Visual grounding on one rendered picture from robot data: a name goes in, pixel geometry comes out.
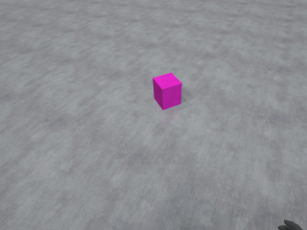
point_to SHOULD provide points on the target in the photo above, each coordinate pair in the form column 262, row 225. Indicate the carton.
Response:
column 167, row 90

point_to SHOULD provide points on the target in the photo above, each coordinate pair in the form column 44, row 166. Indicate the robot right hand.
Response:
column 290, row 225

